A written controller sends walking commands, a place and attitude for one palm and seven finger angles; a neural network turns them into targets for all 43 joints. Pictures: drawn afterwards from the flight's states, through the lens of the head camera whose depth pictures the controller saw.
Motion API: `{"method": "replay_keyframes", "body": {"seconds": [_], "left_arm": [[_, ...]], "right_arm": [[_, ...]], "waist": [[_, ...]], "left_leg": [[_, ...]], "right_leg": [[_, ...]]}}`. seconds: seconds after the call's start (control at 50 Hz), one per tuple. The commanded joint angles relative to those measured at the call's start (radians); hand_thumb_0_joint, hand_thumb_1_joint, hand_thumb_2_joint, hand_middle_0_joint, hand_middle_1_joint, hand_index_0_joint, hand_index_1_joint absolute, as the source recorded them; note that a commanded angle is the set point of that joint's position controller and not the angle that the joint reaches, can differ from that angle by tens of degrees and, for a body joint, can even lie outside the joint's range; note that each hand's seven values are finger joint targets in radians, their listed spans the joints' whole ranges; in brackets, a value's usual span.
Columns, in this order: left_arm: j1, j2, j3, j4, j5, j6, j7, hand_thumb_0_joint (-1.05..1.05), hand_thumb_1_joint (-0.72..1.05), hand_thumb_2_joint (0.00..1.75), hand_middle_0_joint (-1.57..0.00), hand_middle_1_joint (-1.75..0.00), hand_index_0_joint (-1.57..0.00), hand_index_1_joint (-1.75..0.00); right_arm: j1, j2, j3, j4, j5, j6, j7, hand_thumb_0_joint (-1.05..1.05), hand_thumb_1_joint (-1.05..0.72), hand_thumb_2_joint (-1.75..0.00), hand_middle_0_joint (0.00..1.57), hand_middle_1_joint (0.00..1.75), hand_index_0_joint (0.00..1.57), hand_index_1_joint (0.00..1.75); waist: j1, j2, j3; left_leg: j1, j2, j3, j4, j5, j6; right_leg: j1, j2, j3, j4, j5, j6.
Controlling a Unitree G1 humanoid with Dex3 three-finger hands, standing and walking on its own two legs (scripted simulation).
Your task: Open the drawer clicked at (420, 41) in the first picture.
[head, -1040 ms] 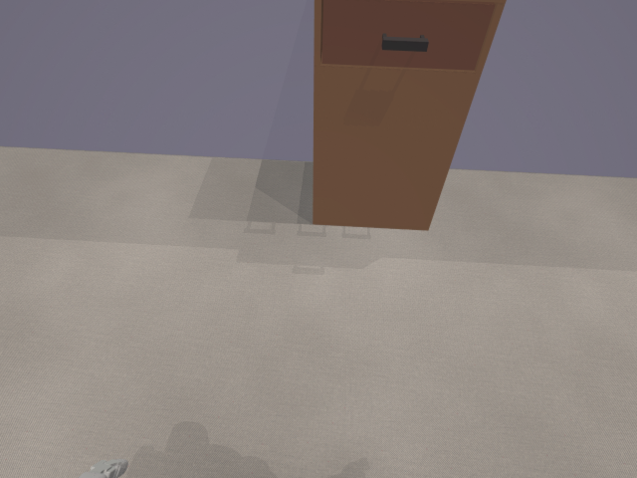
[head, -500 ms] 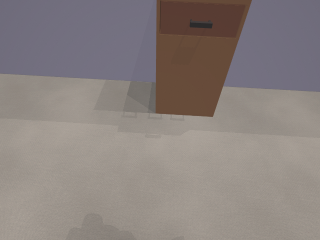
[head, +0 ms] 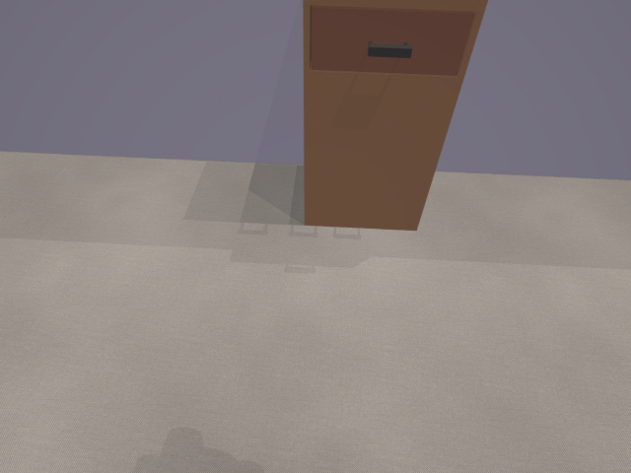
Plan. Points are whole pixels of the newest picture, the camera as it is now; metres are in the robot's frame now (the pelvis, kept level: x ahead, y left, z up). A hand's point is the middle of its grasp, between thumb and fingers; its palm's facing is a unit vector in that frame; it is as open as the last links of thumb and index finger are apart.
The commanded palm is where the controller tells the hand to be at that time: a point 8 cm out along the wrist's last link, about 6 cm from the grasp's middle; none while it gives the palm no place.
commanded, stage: look at it before walking up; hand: left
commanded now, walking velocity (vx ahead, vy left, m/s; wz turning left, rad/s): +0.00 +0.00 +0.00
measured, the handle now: (389, 47) +1.23 -0.16 +0.03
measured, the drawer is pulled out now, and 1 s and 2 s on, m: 0.00 0.00 0.00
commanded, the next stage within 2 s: walk to a spot facing it in 0.40 s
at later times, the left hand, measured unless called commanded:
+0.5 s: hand out of the picture +0.07 +0.25 -0.16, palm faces -0.03 -0.94 -0.33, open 7.4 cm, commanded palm none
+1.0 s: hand out of the picture +0.04 +0.15 -0.17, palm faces -0.14 -0.96 -0.24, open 7.4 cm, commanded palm none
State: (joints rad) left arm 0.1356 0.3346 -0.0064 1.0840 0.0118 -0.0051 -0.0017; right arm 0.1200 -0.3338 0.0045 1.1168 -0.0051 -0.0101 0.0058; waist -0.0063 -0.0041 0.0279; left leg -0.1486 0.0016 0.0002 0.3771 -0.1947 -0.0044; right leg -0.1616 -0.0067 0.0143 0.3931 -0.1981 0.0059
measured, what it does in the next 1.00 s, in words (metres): lifts its left foot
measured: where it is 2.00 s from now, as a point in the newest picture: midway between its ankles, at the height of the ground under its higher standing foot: outside the picture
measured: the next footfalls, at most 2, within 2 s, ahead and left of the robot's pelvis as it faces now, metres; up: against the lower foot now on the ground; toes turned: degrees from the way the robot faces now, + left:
left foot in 1.36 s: +0.16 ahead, +0.09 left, +0.00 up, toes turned -23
right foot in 1.90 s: +0.28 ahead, -0.21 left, +0.00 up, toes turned -53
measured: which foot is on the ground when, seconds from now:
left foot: down 0.00-0.84, up 0.86-1.00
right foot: down 0.00-1.00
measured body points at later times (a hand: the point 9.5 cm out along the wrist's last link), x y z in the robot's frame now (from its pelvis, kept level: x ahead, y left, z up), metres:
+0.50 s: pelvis +0.00 +0.00 +0.00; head +0.01 +0.00 +0.45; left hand +0.07 +0.29 -0.13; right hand +0.08 -0.30 -0.13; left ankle +0.01 +0.12 -0.75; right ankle +0.01 -0.12 -0.75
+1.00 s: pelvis -0.01 -0.03 -0.01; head +0.02 -0.06 +0.44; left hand +0.05 +0.20 -0.15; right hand +0.01 -0.29 -0.17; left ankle +0.00 +0.12 -0.68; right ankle +0.00 -0.11 -0.75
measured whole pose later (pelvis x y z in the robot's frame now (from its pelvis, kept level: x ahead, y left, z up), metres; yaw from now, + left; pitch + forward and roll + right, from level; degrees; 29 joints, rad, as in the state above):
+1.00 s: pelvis -0.01 -0.03 -0.01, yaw -12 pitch +0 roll +1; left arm 0.31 0.17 0.03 0.95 0.02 0.02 -0.01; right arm 0.17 -0.24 -0.05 0.99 -0.02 0.05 0.01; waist 0.03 0.03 0.07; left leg -0.47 0.06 0.02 1.06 -0.36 -0.05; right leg -0.29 0.06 0.02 0.53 -0.24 -0.07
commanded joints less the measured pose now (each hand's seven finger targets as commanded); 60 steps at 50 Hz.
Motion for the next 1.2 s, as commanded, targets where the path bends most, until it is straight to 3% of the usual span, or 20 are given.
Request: {"method": "replay_keyframes", "body": {"seconds": [0.0, 0.52, 0.56, 0.58, 0.66, 0.68, 0.72, 0.74, 0.76, 0.78, 0.8, 0.82, 0.84, 0.86, 0.88, 0.9, 0.96, 1.0, 1.1, 1.18], "left_arm": [[-0.036, 0.211, 0.038, -0.065, 0.0, -0.022, 0.013, 0.0, 0.9, 0.9, -0.2, -0.3, -0.2, -0.3], [-0.03, 0.212, 0.04, -0.064, 0.001, -0.016, 0.01, 0.0, 0.9, 0.9, -0.2, -0.3, -0.2, -0.3], [0.005, 0.136, 0.034, -0.067, 0.001, 0.006, 0.013, 0.0, 0.9, 0.9, -0.2, -0.3, -0.2, -0.3], [0.028, 0.102, 0.029, -0.072, 0.001, 0.018, 0.015, 0.0, 0.9, 0.9, -0.2, -0.3, -0.2, -0.3], [0.059, 0.09, 0.046, -0.13, 0.007, 0.038, 0.008, 0.0, 0.9, 0.9, -0.2, -0.3, -0.2, -0.3], [0.068, 0.08, 0.05, -0.14, 0.007, 0.042, 0.004, 0.0, 0.9, 0.9, -0.2, -0.3, -0.2, -0.3], [0.091, 0.057, 0.057, -0.161, 0.008, 0.049, 0.0, 0.0, 0.9, 0.9, -0.2, -0.3, -0.2, -0.3], [0.099, 0.048, 0.062, -0.173, 0.008, 0.051, -0.001, 0.0, 0.9, 0.9, -0.2, -0.3, -0.2, -0.3], [0.126, 0.039, 0.068, -0.177, 0.007, 0.052, -0.003, 0.0, 0.9, 0.9, -0.2, -0.3, -0.2, -0.3], [0.17, 0.03, 0.073, -0.174, 0.009, 0.048, -0.006, 0.0, 0.9, 0.9, -0.2, -0.3, -0.2, -0.3], [0.227, 0.037, 0.081, -0.164, 0.013, 0.039, -0.008, 0.0, 0.9, 0.9, -0.2, -0.3, -0.2, -0.3], [0.261, 0.125, 0.097, -0.165, 0.026, 0.021, 0.0, 0.0, 0.9, 0.9, -0.2, -0.3, -0.2, -0.3], [0.272, 0.174, 0.103, -0.175, 0.013, 0.015, 0.009, 0.0, 0.9, 0.9, -0.2, -0.3, -0.2, -0.3], [0.26, 0.153, 0.107, -0.187, 0.008, 0.018, 0.017, 0.0, 0.9, 0.9, -0.2, -0.3, -0.2, -0.3], [0.202, 0.126, 0.104, -0.2, 0.008, 0.018, 0.015, 0.0, 0.9, 0.9, -0.2, -0.3, -0.2, -0.3], [0.162, 0.096, 0.097, -0.214, 0.007, 0.012, 0.012, 0.0, 0.9, 0.9, -0.2, -0.3, -0.2, -0.3], [0.187, 0.066, 0.099, -0.206, 0.006, -0.014, 0.007, 0.0, 0.9, 0.9, -0.2, -0.3, -0.2, -0.3], [0.241, 0.051, 0.102, -0.188, 0.006, -0.024, 0.004, 0.0, 0.9, 0.9, -0.2, -0.3, -0.2, -0.3], [0.3, 0.039, 0.106, -0.165, 0.011, -0.034, 0.001, 0.0, 0.9, 0.9, -0.2, -0.3, -0.2, -0.3], [0.299, 0.049, 0.109, -0.164, 0.016, -0.031, 0.0, 0.0, 0.9, 0.9, -0.2, -0.3, -0.2, -0.3]], "right_arm": [[-0.046, -0.209, -0.041, -0.065, -0.004, -0.026, -0.015, 0.0, -0.9, -0.9, 0.2, 0.3, 0.2, 0.3], [-0.041, -0.213, -0.043, -0.065, -0.003, -0.025, -0.02, 0.0, -0.9, -0.9, 0.2, 0.3, 0.2, 0.3], [0.002, -0.131, -0.034, -0.066, -0.005, -0.013, -0.024, 0.0, -0.9, -0.9, 0.2, 0.3, 0.2, 0.3], [0.025, -0.099, -0.031, -0.072, -0.005, -0.005, -0.027, 0.0, -0.9, -0.9, 0.2, 0.3, 0.2, 0.3], [0.041, -0.126, -0.061, -0.132, -0.007, 0.011, -0.037, 0.0, -0.9, -0.9, 0.2, 0.3, 0.2, 0.3], [0.03, -0.132, -0.069, -0.146, -0.008, 0.013, -0.038, 0.0, -0.9, -0.9, 0.2, 0.3, 0.2, 0.3], [0.021, -0.136, -0.081, -0.172, -0.008, 0.011, -0.036, 0.0, -0.9, -0.9, 0.2, 0.3, 0.2, 0.3], [0.02, -0.131, -0.085, -0.188, -0.009, 0.01, -0.035, 0.0, -0.9, -0.9, 0.2, 0.3, 0.2, 0.3], [-0.009, -0.127, -0.087, -0.2, -0.012, 0.01, -0.036, 0.0, -0.9, -0.9, 0.2, 0.3, 0.2, 0.3], [-0.023, -0.122, -0.09, -0.21, -0.015, 0.013, -0.035, 0.0, -0.9, -0.9, 0.2, 0.3, 0.2, 0.3], [-0.034, -0.113, -0.092, -0.22, -0.013, 0.018, -0.033, 0.0, -0.9, -0.9, 0.2, 0.3, 0.2, 0.3], [0.002, -0.046, -0.081, -0.237, -0.006, 0.026, -0.026, 0.0, -0.9, -0.9, 0.2, 0.3, 0.2, 0.3], [-0.021, -0.018, -0.072, -0.268, -0.007, 0.03, -0.021, 0.0, -0.9, -0.9, 0.2, 0.3, 0.2, 0.3], [-0.057, -0.039, -0.076, -0.269, -0.008, 0.037, -0.022, 0.0, -0.9, -0.9, 0.2, 0.3, 0.2, 0.3], [-0.058, -0.041, -0.081, -0.264, -0.01, 0.032, -0.017, 0.0, -0.9, -0.9, 0.2, 0.3, 0.2, 0.3], [-0.028, -0.044, -0.084, -0.25, -0.017, 0.026, -0.01, 0.0, -0.9, -0.9, 0.2, 0.3, 0.2, 0.3], [0.022, -0.014, -0.086, -0.226, -0.023, 0.015, -0.002, 0.0, -0.9, -0.9, 0.2, 0.3, 0.2, 0.3], [0.004, -0.003, -0.085, -0.231, -0.023, 0.008, -0.002, 0.0, -0.9, -0.9, 0.2, 0.3, 0.2, 0.3], [-0.031, 0.022, -0.084, -0.261, -0.02, -0.009, -0.001, 0.0, -0.9, -0.9, 0.2, 0.3, 0.2, 0.3], [-0.052, 0.033, -0.079, -0.286, -0.014, -0.022, -0.001, 0.0, -0.9, -0.9, 0.2, 0.3, 0.2, 0.3]], "waist": [[0.006, -0.001, -0.049], [0.004, 0.009, -0.047], [0.001, 0.009, -0.051], [0.0, 0.006, -0.053], [0.002, 0.068, -0.051], [0.007, 0.095, -0.041], [0.015, 0.174, -0.037], [0.016, 0.189, -0.04], [0.038, 0.182, -0.029], [0.061, 0.144, -0.032], [0.087, 0.082, -0.037], [0.082, -0.234, -0.062], [0.088, -0.327, -0.033], [0.099, -0.255, -0.005], [0.065, -0.175, 0.044], [0.038, -0.114, 0.034], [0.028, -0.102, -0.039], [0.048, -0.093, -0.049], [0.064, -0.122, -0.035], [0.072, -0.141, -0.032]], "left_leg": [[0.009, 0.113, -0.1, -0.07, 0.065, 0.031], [0.045, 0.125, -0.08, -0.061, 0.093, 0.027], [0.045, 0.132, -0.046, -0.021, 0.1, 0.017], [0.045, 0.139, -0.034, -0.009, 0.099, 0.013], [0.037, 0.21, -0.051, 0.003, 0.115, 0.05], [0.018, 0.24, -0.065, -0.001, 0.116, 0.07], [-0.018, 0.321, -0.092, -0.019, 0.188, 0.131], [-0.037, 0.35, -0.091, -0.015, 0.229, 0.158], [-0.077, 0.36, -0.067, 0.02, 0.258, 0.158], [-0.112, 0.334, -0.018, 0.093, 0.25, 0.127], [-0.163, 0.274, 0.046, 0.233, 0.177, 0.074], [-0.322, 0.117, 0.154, 0.512, -0.158, -0.021], [-0.429, 0.03, 0.087, 0.684, -0.402, -0.047], [-0.435, 0.06, -0.024, 0.749, -0.361, -0.033], [-0.471, 0.077, -0.042, 0.777, -0.274, -0.032], [-0.459, 0.091, -0.035, 0.76, -0.189, -0.038], [-0.432, 0.086, -0.005, 0.711, -0.103, -0.053], [-0.458, 0.081, -0.003, 0.683, -0.097, -0.058], [-0.488, 0.075, 0.005, 0.574, -0.107, -0.064], [-0.414, 0.048, 0.014, 0.434, -0.14, -0.056]], "right_leg": [[-0.01, -0.11, 0.108, -0.081, 0.041, -0.037], [-0.026, -0.101, 0.119, -0.074, 0.109, -0.038], [-0.057, -0.094, 0.126, -0.026, 0.156, -0.03], [-0.079, -0.087, 0.128, 0.001, 0.168, -0.024], [-0.168, -0.03, 0.094, 0.161, 0.15, -0.013], [-0.188, -0.014, 0.077, 0.22, 0.105, -0.009], [-0.215, 0.009, 0.021, 0.384, -0.157, 0.003], [-0.207, -0.004, 0.001, 0.436, -0.25, 0.006], [-0.171, -0.026, 0.004, 0.418, -0.256, 0.002], [-0.107, -0.028, -0.01, 0.338, -0.198, 0.0], [-0.031, -0.037, 0.001, 0.19, -0.035, -0.004], [0.051, -0.21, 0.318, -0.025, 0.08, -0.068], [-0.015, -0.352, 0.56, -0.16, 0.091, -0.171], [-0.086, -0.322, 0.597, -0.227, -0.2, -0.19], [-0.102, -0.286, 0.573, -0.235, -0.349, -0.192], [-0.092, -0.24, 0.497, -0.216, -0.351, -0.18], [-0.023, -0.179, 0.399, -0.192, -0.265, -0.165], [0.023, -0.171, 0.41, -0.187, -0.233, -0.175], [0.065, -0.165, 0.446, -0.188, -0.218, -0.198], [0.04, -0.152, 0.464, -0.174, -0.192, -0.205]]}}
